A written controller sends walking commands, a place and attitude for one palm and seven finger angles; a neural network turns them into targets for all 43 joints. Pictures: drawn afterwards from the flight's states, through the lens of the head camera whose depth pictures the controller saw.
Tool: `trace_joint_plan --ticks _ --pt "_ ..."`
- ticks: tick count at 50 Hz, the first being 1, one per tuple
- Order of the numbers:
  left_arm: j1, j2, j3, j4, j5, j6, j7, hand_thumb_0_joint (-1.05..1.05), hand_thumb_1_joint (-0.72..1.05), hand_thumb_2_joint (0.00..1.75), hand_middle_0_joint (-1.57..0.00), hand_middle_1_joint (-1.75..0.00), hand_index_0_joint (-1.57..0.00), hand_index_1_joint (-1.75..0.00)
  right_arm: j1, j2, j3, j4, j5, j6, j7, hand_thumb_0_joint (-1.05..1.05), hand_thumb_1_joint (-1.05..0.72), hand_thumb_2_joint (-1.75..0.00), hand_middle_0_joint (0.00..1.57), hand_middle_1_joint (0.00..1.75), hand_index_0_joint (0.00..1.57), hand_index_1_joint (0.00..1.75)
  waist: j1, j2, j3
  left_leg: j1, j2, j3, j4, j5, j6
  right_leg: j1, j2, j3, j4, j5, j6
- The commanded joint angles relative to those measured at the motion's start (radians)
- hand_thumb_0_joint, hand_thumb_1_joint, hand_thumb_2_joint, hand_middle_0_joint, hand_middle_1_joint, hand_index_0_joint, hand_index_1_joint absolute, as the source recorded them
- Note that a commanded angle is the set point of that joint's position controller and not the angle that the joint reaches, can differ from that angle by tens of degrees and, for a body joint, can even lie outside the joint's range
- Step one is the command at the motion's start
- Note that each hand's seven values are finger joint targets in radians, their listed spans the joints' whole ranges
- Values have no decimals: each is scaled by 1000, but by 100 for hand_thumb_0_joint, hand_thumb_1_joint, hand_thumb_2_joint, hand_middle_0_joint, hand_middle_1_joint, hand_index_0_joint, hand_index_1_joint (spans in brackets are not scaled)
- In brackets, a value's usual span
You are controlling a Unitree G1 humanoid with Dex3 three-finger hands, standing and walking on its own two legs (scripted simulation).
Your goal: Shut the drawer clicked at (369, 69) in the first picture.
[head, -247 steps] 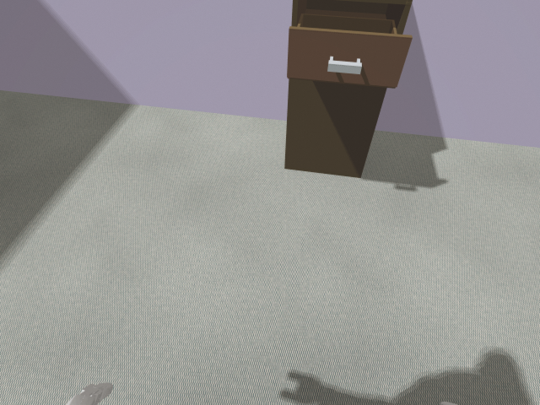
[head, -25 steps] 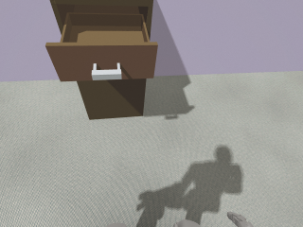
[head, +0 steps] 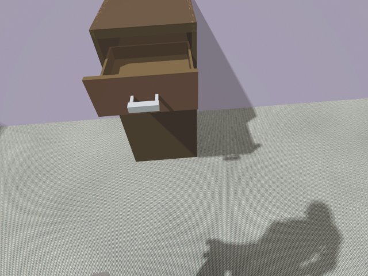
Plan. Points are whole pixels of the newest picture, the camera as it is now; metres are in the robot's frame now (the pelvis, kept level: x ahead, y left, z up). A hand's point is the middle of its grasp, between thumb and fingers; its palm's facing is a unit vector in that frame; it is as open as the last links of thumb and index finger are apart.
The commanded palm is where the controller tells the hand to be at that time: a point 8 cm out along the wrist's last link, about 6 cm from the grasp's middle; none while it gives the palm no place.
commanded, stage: take the last steps up to it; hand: left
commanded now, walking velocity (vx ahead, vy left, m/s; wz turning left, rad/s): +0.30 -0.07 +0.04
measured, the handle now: (144, 102) +0.64 +0.15 +0.00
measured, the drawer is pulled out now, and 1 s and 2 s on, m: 0.28 0.28 0.28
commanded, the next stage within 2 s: come to a stop and stand still in 1.14 s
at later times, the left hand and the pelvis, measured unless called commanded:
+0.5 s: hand out of the picture -0.04 +0.20 -0.18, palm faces +0.09 -0.99 -0.11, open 7.3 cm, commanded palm none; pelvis +0.08 +0.04 +0.00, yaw +0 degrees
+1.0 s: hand (145, 201) +0.36 +0.14 -0.17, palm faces -0.04 -0.97 -0.23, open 7.3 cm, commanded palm none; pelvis +0.24 -0.04 -0.01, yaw -1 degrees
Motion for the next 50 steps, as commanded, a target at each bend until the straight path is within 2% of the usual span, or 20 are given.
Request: trace_joint_plan --ticks 1,4,13,15,18,19,20,21,22,24,28,35,40,42,43,44,45,46,48,50 --pt "70 172 51 -29 -4 -25 7 0 90 90 -20 -30 -20 -30 -20 -84 -32 -54 -19 -20 7 0 -90 -90 20 30 20 30 42 -200 59 -214 81 -1 359 -13 -15 28 -296 300 -377 -194 -101" --pt "119 138 43 0 -2 -48 -1 0 90 90 -20 -30 -20 -30 13 -54 -32 -30 -20 -30 16 0 -90 -90 20 30 20 30 33 -164 72 -230 113 37 397 79 -23 50 -252 188 -366 -128 -80" --pt "294 140 45 107 12 -62 -11 0 90 90 -20 -30 -20 -30 -145 -19 -20 -61 -15 -57 20 0 -90 -90 20 30 20 30 94 -200 86 -183 151 119 115 2 -29 105 -269 222 -361 -38 -147" --pt "291 147 46 124 12 -60 -12 0 90 90 -20 -30 -20 -30 -133 -6 -10 -56 -11 -70 17 0 -90 -90 20 30 20 30 84 -205 64 -95 138 135 15 -6 -19 85 -260 200 -321 35 -148" --pt "267 125 44 148 -3 -54 -17 0 90 90 -20 -30 -20 -30 17 -17 -8 12 -9 -96 1 0 -90 -90 20 30 20 30 12 -123 -2 243 100 189 -233 153 -17 -45 -168 105 -148 82 -80" --pt "269 88 36 148 -9 -55 -21 0 90 90 -20 -30 -20 -30 126 -80 -21 46 -9 -107 -11 0 -90 -90 20 30 20 30 -37 16 -65 445 205 50 -298 134 15 -167 -114 54 57 88 -40" --pt "263 36 26 124 -12 -55 -29 0 90 90 -20 -30 -20 -30 242 -191 -49 70 -18 -112 -20 0 -90 -90 20 30 20 30 -71 258 -106 557 479 -293 -406 100 105 -376 -22 -60 319 -174 17" --pt "202 76 32 97 4 -48 -27 0 90 90 -20 -30 -20 -30 276 -226 -53 74 -16 -101 -28 0 -90 -90 20 30 20 30 -85 181 -58 497 566 -378 -467 81 166 -448 -31 9 494 -264 9" --pt "174 88 41 101 13 -39 -28 0 90 90 -20 -30 -20 -30 222 -181 -43 70 -16 -100 -31 0 -90 -90 20 30 20 30 -64 98 6 400 532 -294 -488 52 158 -451 -74 51 566 -209 6" --pt "172 68 46 128 15 -31 -40 0 90 90 -20 -30 -20 -30 125 -99 -18 53 -13 -110 -37 0 -90 -90 20 30 20 30 -17 83 110 266 473 -173 -508 154 132 -448 -117 62 629 -77 19" --pt "205 30 48 140 10 -16 -50 0 90 90 -20 -30 -20 -30 121 -42 -8 53 -7 -133 -41 0 -90 -90 20 30 20 30 31 51 96 253 379 38 -483 488 111 -420 -108 32 616 58 50" --pt "1 41 42 52 8 -6 -61 0 90 90 -20 -30 -20 -30 185 -63 -12 77 -14 -130 -38 0 -90 -90 20 30 20 30 9 111 135 309 364 101 -482 525 113 -478 -121 -13 363 151 56" --pt "-67 64 48 27 -1 -21 -60 0 90 90 -20 -30 -20 -30 180 -100 -27 90 -23 -117 -32 0 -90 -90 20 30 20 30 6 112 124 276 397 106 -419 559 100 -279 -86 -49 148 99 15" --pt "80 95 60 71 2 -37 -56 0 90 90 -20 -30 -20 -30 159 -116 -31 87 -17 -112 -29 0 -90 -90 20 30 20 30 78 52 25 257 357 146 -223 670 73 -43 -31 -90 51 119 -4" --pt "224 143 73 119 5 -48 -48 0 90 90 -20 -30 -20 -30 151 -102 -28 91 -12 -112 -23 0 -90 -90 20 30 20 30 144 -22 -60 168 304 173 -37 607 39 170 -30 -67 1 158 -14" --pt "340 243 100 150 14 -63 -35 0 90 90 -20 -30 -20 -30 202 -41 -17 83 0 -110 -11 0 -90 -90 20 30 20 30 181 -264 -187 -46 197 231 277 225 2 400 -251 185 -69 141 -76" --pt "374 316 107 156 -5 -62 -27 0 90 90 -20 -30 -20 -30 208 -7 -2 47 11 -103 -14 0 -90 -90 20 30 20 30 155 -378 -266 -154 99 136 542 -208 -9 421 -431 481 -196 247 -143" --pt "310 285 98 139 -14 -56 -22 0 90 90 -20 -30 -20 -30 157 -14 -8 41 12 -96 -18 0 -90 -90 20 30 20 30 147 -262 -189 -191 136 47 640 -183 11 330 -420 433 -229 226 -165" --pt "141 202 75 99 -12 -58 -15 0 90 90 -20 -30 -20 -30 122 -4 -17 51 4 -89 -11 0 -90 -90 20 30 20 30 86 -169 -92 -179 197 41 662 -44 9 117 -365 332 -270 53 -141" --pt "45 132 50 73 -7 -62 -10 0 90 90 -20 -30 -20 -30 138 13 -12 67 -10 -69 -12 0 -90 -90 20 30 20 30 23 -135 -7 -119 222 45 592 42 -4 -82 -307 171 -307 79 -110"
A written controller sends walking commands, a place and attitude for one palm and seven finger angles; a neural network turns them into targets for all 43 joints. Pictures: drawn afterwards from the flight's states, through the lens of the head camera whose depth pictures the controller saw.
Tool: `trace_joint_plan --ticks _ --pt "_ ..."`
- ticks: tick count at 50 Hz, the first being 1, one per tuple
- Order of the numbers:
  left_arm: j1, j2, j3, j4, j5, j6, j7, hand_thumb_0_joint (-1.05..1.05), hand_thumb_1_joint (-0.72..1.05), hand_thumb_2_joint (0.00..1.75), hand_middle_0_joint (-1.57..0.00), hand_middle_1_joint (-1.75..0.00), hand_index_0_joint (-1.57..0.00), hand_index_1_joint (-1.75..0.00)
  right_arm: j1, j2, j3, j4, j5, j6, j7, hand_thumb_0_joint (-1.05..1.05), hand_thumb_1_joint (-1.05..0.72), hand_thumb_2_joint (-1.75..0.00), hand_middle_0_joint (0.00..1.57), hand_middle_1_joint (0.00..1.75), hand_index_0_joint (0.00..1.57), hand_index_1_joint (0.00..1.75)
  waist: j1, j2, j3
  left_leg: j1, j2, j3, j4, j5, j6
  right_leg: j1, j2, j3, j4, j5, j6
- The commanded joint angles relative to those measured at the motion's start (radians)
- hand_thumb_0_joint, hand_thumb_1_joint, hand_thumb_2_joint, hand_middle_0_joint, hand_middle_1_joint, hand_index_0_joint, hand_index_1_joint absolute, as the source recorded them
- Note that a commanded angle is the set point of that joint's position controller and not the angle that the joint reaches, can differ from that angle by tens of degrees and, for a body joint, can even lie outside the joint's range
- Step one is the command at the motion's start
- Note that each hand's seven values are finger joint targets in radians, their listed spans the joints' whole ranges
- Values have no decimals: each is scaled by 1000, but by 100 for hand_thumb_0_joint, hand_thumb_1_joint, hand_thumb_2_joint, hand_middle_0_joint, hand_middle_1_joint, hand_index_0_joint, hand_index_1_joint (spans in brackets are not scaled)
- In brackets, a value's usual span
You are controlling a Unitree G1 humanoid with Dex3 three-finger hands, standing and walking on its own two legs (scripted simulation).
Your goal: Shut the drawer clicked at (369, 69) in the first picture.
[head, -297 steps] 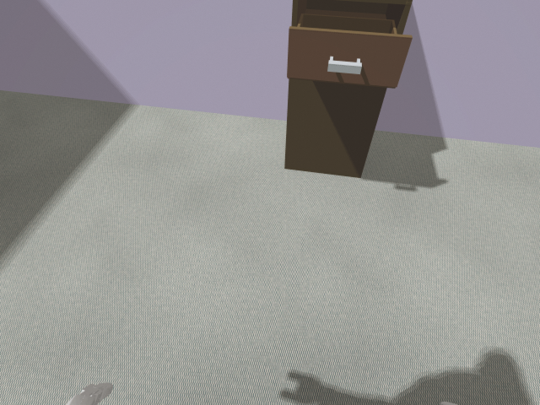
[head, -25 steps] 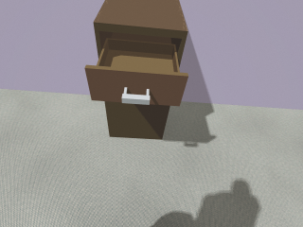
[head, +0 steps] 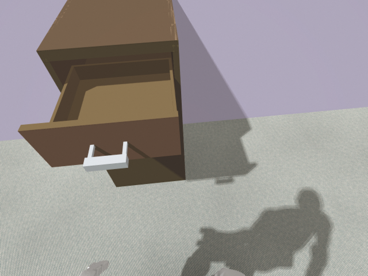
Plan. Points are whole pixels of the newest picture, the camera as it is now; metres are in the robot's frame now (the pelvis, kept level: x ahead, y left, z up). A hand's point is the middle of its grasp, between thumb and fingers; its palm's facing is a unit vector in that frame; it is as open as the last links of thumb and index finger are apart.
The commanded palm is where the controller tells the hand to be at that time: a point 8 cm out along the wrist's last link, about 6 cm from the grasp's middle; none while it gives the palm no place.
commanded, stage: take the last steps up to it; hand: left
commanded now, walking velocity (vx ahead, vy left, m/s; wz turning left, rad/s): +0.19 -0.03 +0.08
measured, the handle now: (107, 155) +0.39 +0.20 +0.01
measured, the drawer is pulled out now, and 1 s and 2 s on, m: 0.28 0.28 0.28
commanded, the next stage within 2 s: come to a stop and stand still in 0.14 s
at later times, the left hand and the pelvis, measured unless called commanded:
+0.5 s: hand out of the picture +0.04 +0.14 -0.16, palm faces +0.10 -0.99 -0.10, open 7.3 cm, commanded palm none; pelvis +0.09 +0.00 +0.02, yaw +0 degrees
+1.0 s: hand out of the picture +0.09 +0.15 -0.15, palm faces +0.00 -0.98 -0.21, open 7.3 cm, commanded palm none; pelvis +0.07 -0.02 +0.02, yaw -1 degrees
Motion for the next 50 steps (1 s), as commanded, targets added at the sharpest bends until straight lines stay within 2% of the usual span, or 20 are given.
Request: trace_joint_plan --ticks 1,3,5,10,12,13,14,15,16,17,18,20,23,27,33,35,37,38,43,50 --pt "109 98 12 -5 -2 2 24 0 90 90 -20 -30 -20 -30 33 -30 -10 -74 -14 -7 -5 0 -90 -90 20 30 20 30 26 -124 -65 -137 38 -17 46 127 -2 38 -263 218 -427 23 -65" --pt "132 86 5 7 2 -4 28 0 90 90 -20 -30 -20 -30 42 -19 -9 -73 -15 1 -2 0 -90 -90 20 30 20 30 14 -134 -60 -118 26 7 -51 135 -15 21 -235 172 -432 98 -72" --pt "152 69 6 14 6 -5 30 0 90 90 -20 -30 -20 -30 14 -8 -6 -87 -16 7 -1 0 -90 -90 20 30 20 30 14 -137 -46 -116 26 21 -133 147 -25 8 -237 166 -451 79 -89" --pt "226 95 5 48 7 -6 28 0 90 90 -20 -30 -20 -30 -127 -13 2 -134 -9 -11 8 0 -90 -90 20 30 20 30 64 -109 -48 -117 2 43 -394 117 -26 139 -256 226 -441 95 -125" --pt "243 96 8 63 5 -4 27 0 90 90 -20 -30 -20 -30 -144 -14 4 -134 -8 -21 5 0 -90 -90 20 30 20 30 70 -115 -68 -90 -11 47 -480 116 -24 196 -256 232 -408 142 -125" --pt "251 84 1 70 2 -2 28 0 90 90 -20 -30 -20 -30 -146 -14 11 -129 -5 -25 0 0 -90 -90 20 30 20 30 68 -100 -69 -28 -20 44 -559 151 -27 187 -243 221 -375 222 -114" --pt "233 71 -3 73 -2 2 33 0 90 90 -20 -30 -20 -30 -120 -10 19 -111 -3 -30 -7 0 -90 -90 20 30 20 30 50 -68 -90 58 -26 33 -667 238 -33 183 -215 193 -320 287 -86" --pt "232 57 -11 80 -9 7 35 0 90 90 -20 -30 -20 -30 -90 -19 23 -93 0 -37 -12 0 -90 -90 20 30 20 30 40 -25 -114 167 -14 17 -764 424 -30 154 -169 145 -254 316 -37" --pt "267 24 -22 86 -12 12 38 0 90 90 -20 -30 -20 -30 -71 -59 24 -88 -1 -49 -21 0 -90 -90 20 30 20 30 52 62 -151 247 66 -55 -781 675 -2 128 -106 117 -206 248 19" --pt "288 5 -29 92 -16 18 42 0 90 90 -20 -30 -20 -30 -96 -94 24 -91 1 -46 -30 0 -90 -90 20 30 20 30 70 113 -151 238 140 -94 -767 847 48 145 -81 95 -224 131 57" --pt "304 0 -32 99 -7 28 48 0 90 90 -20 -30 -20 -30 -123 -104 19 -90 3 -35 -34 0 -90 -90 20 30 20 30 79 81 -102 210 156 -73 -763 849 67 156 -71 100 -242 57 64" --pt "300 21 -35 117 -6 44 50 0 90 90 -20 -30 -20 -30 -170 -82 29 -92 12 -23 -45 0 -90 -90 20 30 20 30 76 109 -50 166 110 -66 -805 764 63 175 -86 104 -262 96 77" --pt "311 41 -26 105 -3 54 48 0 90 90 -20 -30 -20 -30 -178 -85 17 -104 16 -14 -48 0 -90 -90 20 30 20 30 75 39 -23 160 95 -60 -827 694 60 164 -91 118 -250 135 66" --pt "306 42 -12 75 4 67 47 0 90 90 -20 -30 -20 -30 -175 -113 -5 -119 9 -2 -48 0 -90 -90 20 30 20 30 64 7 -85 173 106 -83 -831 594 76 140 -78 116 -207 78 58" --pt "301 31 -6 47 10 69 42 0 90 90 -20 -30 -20 -30 -190 -111 -10 -126 4 -2 -39 0 -90 -90 20 30 20 30 73 -14 -145 94 105 -99 -876 331 90 177 -67 126 -187 1 50" --pt "287 41 -7 45 11 64 43 0 90 90 -20 -30 -20 -30 -194 -95 -6 -122 2 -2 -31 0 -90 -90 20 30 20 30 70 -46 -129 76 69 -74 -860 257 65 166 -84 155 -236 15 41" --pt "259 56 -10 46 7 58 44 0 90 90 -20 -30 -20 -30 -184 -72 5 -111 2 2 -23 0 -90 -90 20 30 20 30 61 -74 -86 74 27 -40 -844 193 38 125 -114 192 -295 -43 26" --pt "246 58 -12 49 5 55 44 0 90 90 -20 -30 -20 -30 -171 -61 11 -99 1 4 -21 0 -90 -90 20 30 20 30 57 -95 -75 89 18 -35 -847 185 31 107 -119 196 -323 -95 23" --pt "230 73 -19 61 -1 53 44 0 90 90 -20 -30 -20 -30 -111 -48 28 -52 -1 8 -14 0 -90 -90 20 30 20 30 53 -85 -2 108 5 -18 -847 176 19 33 -125 211 -396 -242 25" --pt "239 67 -20 72 -6 51 48 0 90 90 -20 -30 -20 -30 -26 -20 38 -11 -5 9 -15 0 -90 -90 20 30 20 30 52 -58 33 79 -9 -2 -828 190 10 26 -127 219 -421 -276 20"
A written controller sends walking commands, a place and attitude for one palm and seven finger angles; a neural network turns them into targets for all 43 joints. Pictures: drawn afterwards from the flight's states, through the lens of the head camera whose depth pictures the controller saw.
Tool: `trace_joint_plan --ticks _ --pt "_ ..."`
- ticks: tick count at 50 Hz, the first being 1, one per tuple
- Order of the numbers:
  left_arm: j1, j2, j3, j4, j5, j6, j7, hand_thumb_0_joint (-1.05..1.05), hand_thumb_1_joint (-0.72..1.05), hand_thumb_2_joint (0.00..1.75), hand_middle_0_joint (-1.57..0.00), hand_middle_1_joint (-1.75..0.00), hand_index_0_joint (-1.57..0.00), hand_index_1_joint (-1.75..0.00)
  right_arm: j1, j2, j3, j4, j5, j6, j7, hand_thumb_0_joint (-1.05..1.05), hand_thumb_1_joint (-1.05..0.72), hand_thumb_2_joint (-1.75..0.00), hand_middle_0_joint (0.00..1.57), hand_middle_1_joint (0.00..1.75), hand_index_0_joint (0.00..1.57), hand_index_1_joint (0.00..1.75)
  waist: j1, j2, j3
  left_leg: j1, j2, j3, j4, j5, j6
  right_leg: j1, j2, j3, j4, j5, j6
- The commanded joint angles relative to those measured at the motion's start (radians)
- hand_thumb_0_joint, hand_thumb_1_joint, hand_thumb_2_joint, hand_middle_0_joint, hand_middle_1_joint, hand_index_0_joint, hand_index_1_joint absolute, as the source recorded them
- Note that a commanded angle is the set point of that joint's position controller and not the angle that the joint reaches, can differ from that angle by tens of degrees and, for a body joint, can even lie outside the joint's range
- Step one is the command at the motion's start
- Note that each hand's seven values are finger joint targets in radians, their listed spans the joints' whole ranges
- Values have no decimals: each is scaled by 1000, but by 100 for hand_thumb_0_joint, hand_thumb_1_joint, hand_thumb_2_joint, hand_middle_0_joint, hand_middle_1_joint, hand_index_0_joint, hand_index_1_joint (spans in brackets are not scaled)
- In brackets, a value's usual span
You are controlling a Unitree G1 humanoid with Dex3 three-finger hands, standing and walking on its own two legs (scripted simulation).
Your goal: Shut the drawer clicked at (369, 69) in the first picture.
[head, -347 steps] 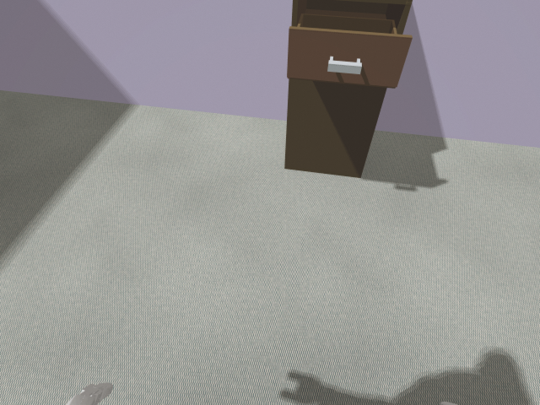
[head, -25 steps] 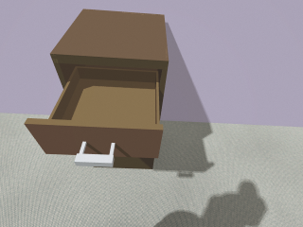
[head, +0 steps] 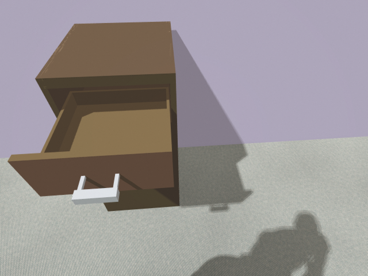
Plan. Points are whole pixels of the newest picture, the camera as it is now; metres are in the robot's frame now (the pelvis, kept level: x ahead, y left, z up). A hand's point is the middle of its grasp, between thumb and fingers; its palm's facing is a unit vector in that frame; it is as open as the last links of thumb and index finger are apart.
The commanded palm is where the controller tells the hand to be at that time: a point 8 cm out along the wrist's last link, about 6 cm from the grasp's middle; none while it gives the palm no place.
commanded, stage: come to a stop and stand still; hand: left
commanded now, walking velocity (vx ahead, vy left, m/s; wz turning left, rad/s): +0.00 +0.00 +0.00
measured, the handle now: (98, 187) +0.32 +0.23 -0.01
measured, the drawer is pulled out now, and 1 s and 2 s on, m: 0.28 0.28 0.28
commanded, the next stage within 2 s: look again from close up in 1.02 s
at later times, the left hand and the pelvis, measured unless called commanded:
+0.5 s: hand out of the picture -0.01 +0.13 -0.17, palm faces +0.06 -0.99 -0.13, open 7.3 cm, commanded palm none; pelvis +0.03 +0.00 +0.00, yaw +0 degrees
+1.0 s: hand out of the picture +0.02 +0.14 -0.17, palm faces +0.04 -0.98 -0.18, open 7.3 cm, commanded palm none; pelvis +0.06 -0.01 +0.00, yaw +0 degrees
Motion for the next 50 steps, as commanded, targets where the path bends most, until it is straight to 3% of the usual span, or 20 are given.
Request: trace_joint_plan --ticks 1,3,12,20,25,34,45,50 --pt "73 89 20 -19 -7 -8 7 0 90 90 -20 -30 -20 -30 64 -43 -6 -17 -2 -16 -8 0 -90 -90 20 30 20 30 17 -20 112 14 50 -105 -45 -127 10 -161 -181 213 -230 -254 29" --pt "81 86 19 -14 -8 -9 10 0 90 90 -20 -30 -20 -30 78 -34 -6 -9 0 -15 -10 0 -90 -90 20 30 20 30 21 -36 111 19 51 -101 -35 -120 10 -157 -180 210 -238 -251 30" --pt "129 38 13 12 -11 -20 14 0 90 90 -20 -30 -20 -30 126 -3 -3 11 4 -27 -22 0 -90 -90 20 30 20 30 19 -4 92 25 60 -103 -31 -51 8 -106 -170 194 -211 -104 38" --pt "171 9 5 33 -9 -27 18 0 90 90 -20 -30 -20 -30 116 -4 -4 8 8 -35 -29 0 -90 -90 20 30 20 30 22 4 79 60 73 -108 -49 -1 13 -71 -155 172 -179 44 49" --pt "185 0 2 39 -7 -29 19 0 90 90 -20 -30 -20 -30 97 -10 -5 1 9 -37 -31 0 -90 -90 20 30 20 30 22 -7 84 76 77 -109 -59 7 17 -69 -151 167 -173 71 51" --pt "193 6 0 38 -4 -30 21 0 90 90 -20 -30 -20 -30 70 -29 -3 -7 9 -38 -31 0 -90 -90 20 30 20 30 23 -23 101 91 79 -109 -67 30 19 -59 -151 162 -165 124 56" --pt "181 32 6 31 -5 -31 21 0 90 90 -20 -30 -20 -30 56 -45 -2 -9 9 -43 -33 0 -90 -90 20 30 20 30 25 -16 47 114 78 -100 -55 81 18 6 -158 158 -144 252 61" --pt "175 38 7 31 -5 -30 22 0 90 90 -20 -30 -20 -30 55 -48 -2 -8 10 -40 -33 0 -90 -90 20 30 20 30 26 -31 68 107 79 -96 -55 73 17 7 -160 155 -148 266 67"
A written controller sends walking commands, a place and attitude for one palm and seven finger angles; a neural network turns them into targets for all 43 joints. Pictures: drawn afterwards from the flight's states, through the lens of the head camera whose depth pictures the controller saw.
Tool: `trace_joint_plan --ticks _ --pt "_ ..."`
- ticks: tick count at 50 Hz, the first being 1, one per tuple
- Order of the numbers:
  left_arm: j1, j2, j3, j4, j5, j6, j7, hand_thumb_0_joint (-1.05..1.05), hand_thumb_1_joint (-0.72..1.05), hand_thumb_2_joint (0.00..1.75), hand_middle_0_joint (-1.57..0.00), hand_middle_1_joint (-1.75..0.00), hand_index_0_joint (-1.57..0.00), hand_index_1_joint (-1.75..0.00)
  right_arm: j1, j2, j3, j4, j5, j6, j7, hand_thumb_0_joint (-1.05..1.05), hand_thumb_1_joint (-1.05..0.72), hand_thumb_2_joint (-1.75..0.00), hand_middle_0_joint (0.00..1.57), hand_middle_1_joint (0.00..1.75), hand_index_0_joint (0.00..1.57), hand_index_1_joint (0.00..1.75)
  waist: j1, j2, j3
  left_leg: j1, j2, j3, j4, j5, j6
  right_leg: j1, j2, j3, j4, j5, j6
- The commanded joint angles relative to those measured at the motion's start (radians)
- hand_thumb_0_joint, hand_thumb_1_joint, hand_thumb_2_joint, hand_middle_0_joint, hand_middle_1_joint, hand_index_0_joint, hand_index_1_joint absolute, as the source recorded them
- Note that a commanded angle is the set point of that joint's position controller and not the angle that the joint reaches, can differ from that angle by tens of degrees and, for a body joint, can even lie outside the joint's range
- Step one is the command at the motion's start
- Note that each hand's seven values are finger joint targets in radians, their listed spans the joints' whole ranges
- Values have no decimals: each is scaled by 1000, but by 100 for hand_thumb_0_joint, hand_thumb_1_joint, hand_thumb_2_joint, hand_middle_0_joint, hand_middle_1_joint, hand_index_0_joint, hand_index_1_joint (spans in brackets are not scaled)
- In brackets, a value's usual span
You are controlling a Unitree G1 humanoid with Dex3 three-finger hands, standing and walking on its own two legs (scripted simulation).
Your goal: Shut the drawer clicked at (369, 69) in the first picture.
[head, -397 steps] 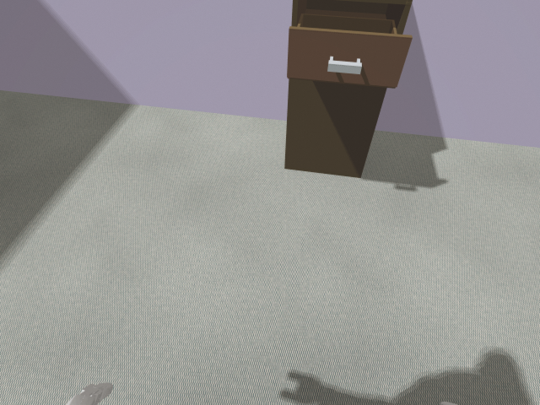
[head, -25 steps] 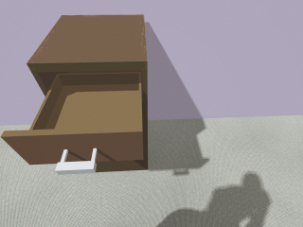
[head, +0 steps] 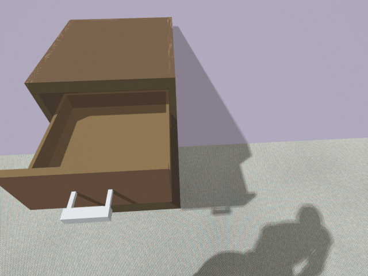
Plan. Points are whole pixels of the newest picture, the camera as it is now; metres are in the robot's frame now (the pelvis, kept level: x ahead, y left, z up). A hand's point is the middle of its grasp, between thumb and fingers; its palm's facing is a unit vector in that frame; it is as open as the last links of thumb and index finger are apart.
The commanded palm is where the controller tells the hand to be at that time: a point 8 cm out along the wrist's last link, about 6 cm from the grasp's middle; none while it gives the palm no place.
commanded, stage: come to a stop and stand still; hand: left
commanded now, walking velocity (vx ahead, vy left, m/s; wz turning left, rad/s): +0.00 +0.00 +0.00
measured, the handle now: (89, 204) +0.27 +0.24 -0.01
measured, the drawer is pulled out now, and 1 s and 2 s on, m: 0.28 0.28 0.28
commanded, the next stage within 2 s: look again from close up in 0.02 s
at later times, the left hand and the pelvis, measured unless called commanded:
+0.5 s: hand out of the picture +0.02 +0.20 -0.18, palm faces -0.01 -0.98 -0.22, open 7.3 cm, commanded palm none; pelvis +0.00 +0.03 -0.01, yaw -2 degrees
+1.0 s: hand out of the picture -0.02 +0.20 -0.18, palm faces +0.00 -0.98 -0.21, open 7.3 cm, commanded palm none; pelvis -0.02 +0.02 -0.01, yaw -1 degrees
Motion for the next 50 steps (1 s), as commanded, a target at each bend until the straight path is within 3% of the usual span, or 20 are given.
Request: trace_joint_plan --ticks 1,5,6,7,8,9,10,11,13,16,18,20,25,32,37,42,44,47,49,50 --pt "107 89 19 -11 -4 -1 7 0 90 90 -20 -30 -20 -30 79 -67 -13 -13 0 -6 -8 0 -90 -90 20 30 20 30 4 -28 66 28 76 -97 -28 125 39 -85 -169 149 -97 307 70" --pt "105 94 19 -11 -4 0 7 0 90 90 -20 -30 -20 -30 77 -68 -12 -13 -1 -4 -8 0 -90 -90 20 30 20 30 3 -24 79 27 74 -95 -28 116 37 -92 -168 153 -102 294 73" --pt "135 119 11 -9 13 -27 38 0 90 90 -20 -30 -20 -30 -22 -108 -12 -94 1 -20 8 0 -90 -90 20 30 20 30 27 -52 130 -148 52 -23 237 -5 4 -118 -237 245 -65 831 157" --pt "110 158 22 -54 11 -36 29 0 90 90 -20 -30 -20 -30 28 -58 -14 -125 -2 1 13 0 -90 -90 20 30 20 30 -20 -30 56 -160 23 -100 293 -164 32 -73 -280 251 -50 750 110" --pt "70 168 28 -76 14 -35 21 0 90 90 -20 -30 -20 -30 24 -56 -15 -131 -8 7 17 0 -90 -90 20 30 20 30 -19 3 38 -154 17 -82 283 -148 41 -46 -281 224 -40 772 73" --pt "66 153 22 -74 9 -34 17 0 90 90 -20 -30 -20 -30 46 -57 -14 -129 -5 3 18 0 -90 -90 20 30 20 30 -27 -37 -14 -127 20 -80 268 -151 39 -56 -261 201 -33 602 15" --pt "56 138 21 -88 8 -38 13 0 90 90 -20 -30 -20 -30 65 -55 -12 -130 -4 -2 19 0 -90 -90 20 30 20 30 -33 -67 -47 -116 6 -86 238 -121 32 -37 -245 196 -20 553 -23" --pt "47 135 21 -94 5 -38 12 0 90 90 -20 -30 -20 -30 69 -61 -13 -132 -5 -8 18 0 -90 -90 20 30 20 30 -33 -93 -72 -88 2 -90 188 -85 31 -21 -234 191 8 565 -32" --pt "31 123 19 -110 2 -31 9 0 90 90 -20 -30 -20 -30 101 -80 -12 -124 -6 -19 16 0 -90 -90 20 30 20 30 -34 -69 -81 -35 22 -108 119 53 40 -44 -186 157 54 467 -9" --pt "43 111 18 -108 -3 -15 6 0 90 90 -20 -30 -20 -30 75 -107 -10 -121 -9 -23 5 0 -90 -90 20 30 20 30 -10 79 -18 -41 64 -153 107 234 57 -88 -142 150 73 320 13" --pt "47 117 15 -102 -2 -8 2 0 90 90 -20 -30 -20 -30 63 -107 -3 -124 -8 -21 3 0 -90 -90 20 30 20 30 1 45 29 -68 65 -160 88 224 64 -91 -133 150 61 272 17" --pt "38 120 14 -100 -4 -1 -1 0 90 90 -20 -30 -20 -30 56 -116 -2 -125 -9 -17 3 0 -90 -90 20 30 20 30 1 1 63 -90 56 -162 64 130 63 -107 -133 152 43 192 20" --pt "23 131 13 -109 -5 7 -7 0 90 90 -20 -30 -20 -30 50 -128 2 -119 -11 -17 9 0 -90 -90 20 30 20 30 7 3 83 -106 50 -180 14 45 70 -114 -128 155 23 72 27" --pt "26 141 13 -108 -7 4 -9 0 90 90 -20 -30 -20 -30 46 -135 3 -104 -9 -24 10 0 -90 -90 20 30 20 30 9 -1 10 -52 47 -174 10 108 73 -81 -142 152 30 132 32" --pt "31 139 13 -98 -7 8 -9 0 90 90 -20 -30 -20 -30 48 -137 2 -91 -7 -27 6 0 -90 -90 20 30 20 30 5 -14 15 -36 60 -181 10 199 76 -86 -136 135 49 182 41" --pt "48 125 23 -113 0 33 -12 0 90 90 -20 -30 -20 -30 58 -175 -22 -93 -9 -19 -8 0 -90 -90 20 30 20 30 0 54 21 -9 135 -263 -9 359 118 -157 -99 80 139 104 57" --pt "46 123 28 -129 4 43 -14 0 90 90 -20 -30 -20 -30 65 -197 -34 -100 -10 -12 -15 0 -90 -90 20 30 20 30 -3 88 19 12 197 -334 -24 409 164 -225 -82 73 212 -13 60" --pt "27 126 41 -156 12 62 -20 0 90 90 -20 -30 -20 -30 70 -221 -56 -119 -18 1 -21 0 -90 -90 20 30 20 30 -18 116 2 0 272 -413 -54 369 235 -313 -80 105 402 -216 56" --pt "19 123 49 -175 13 68 -24 0 90 90 -20 -30 -20 -30 43 -237 -66 -138 -24 5 -20 0 -90 -90 20 30 20 30 -13 114 -17 -24 282 -423 -46 336 247 -326 -86 137 446 -228 57" --pt "31 114 51 -177 10 65 -26 0 90 90 -20 -30 -20 -30 13 -237 -67 -148 -26 7 -17 0 -90 -90 20 30 20 30 0 119 -44 -49 259 -396 -29 313 231 -286 -86 147 404 -198 58"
